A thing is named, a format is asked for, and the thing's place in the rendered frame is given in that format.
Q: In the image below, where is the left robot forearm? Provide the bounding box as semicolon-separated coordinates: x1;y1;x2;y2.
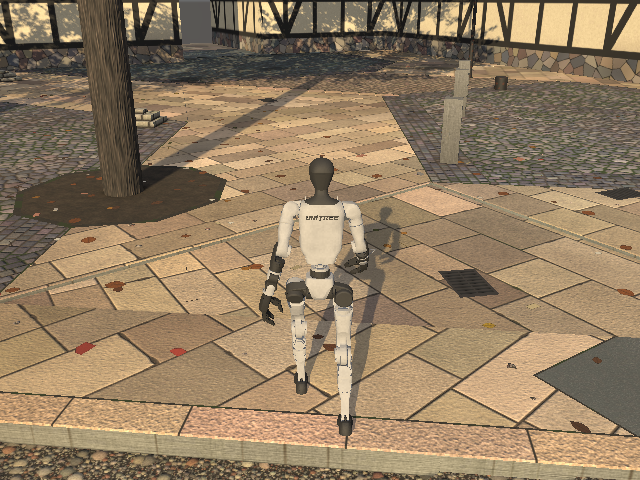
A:
262;242;285;296

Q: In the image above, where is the right robot forearm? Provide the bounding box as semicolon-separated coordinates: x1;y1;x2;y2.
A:
355;238;369;265

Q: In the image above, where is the robot right thigh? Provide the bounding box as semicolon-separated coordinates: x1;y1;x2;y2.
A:
333;281;353;366

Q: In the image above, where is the humanoid robot torso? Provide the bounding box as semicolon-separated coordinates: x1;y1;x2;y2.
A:
298;196;345;300

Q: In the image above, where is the robot right hand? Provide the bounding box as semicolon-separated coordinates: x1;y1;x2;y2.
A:
344;257;368;274

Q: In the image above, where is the robot right upper arm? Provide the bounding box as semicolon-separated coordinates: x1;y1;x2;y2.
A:
342;201;367;254

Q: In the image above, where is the robot left upper arm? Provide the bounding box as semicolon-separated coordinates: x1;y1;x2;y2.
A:
275;200;301;258

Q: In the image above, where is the robot left hand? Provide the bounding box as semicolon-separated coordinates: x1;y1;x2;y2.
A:
259;293;283;326

